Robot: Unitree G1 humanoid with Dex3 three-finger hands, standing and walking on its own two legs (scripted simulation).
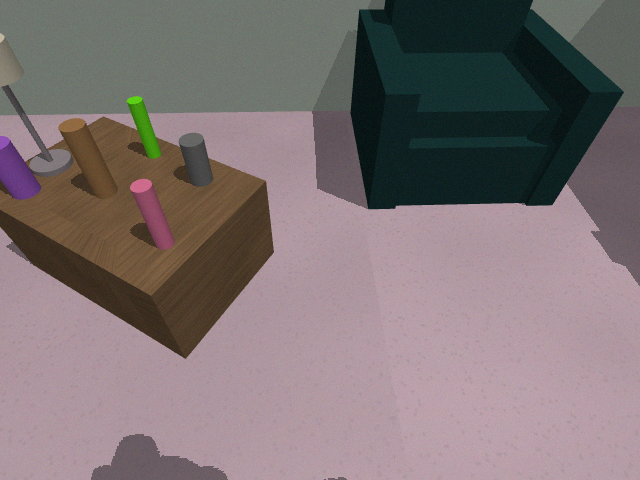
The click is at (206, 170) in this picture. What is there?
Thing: squat round
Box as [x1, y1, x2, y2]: [179, 133, 212, 186]
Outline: 185,134 180,137 179,144 190,181 192,184 196,186 206,185 212,180 212,175 203,138 198,133
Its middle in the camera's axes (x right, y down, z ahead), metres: -0.39 -0.25 +1.27
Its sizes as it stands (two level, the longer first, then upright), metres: 0.075 0.075 0.160
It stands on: a support 0.38 m high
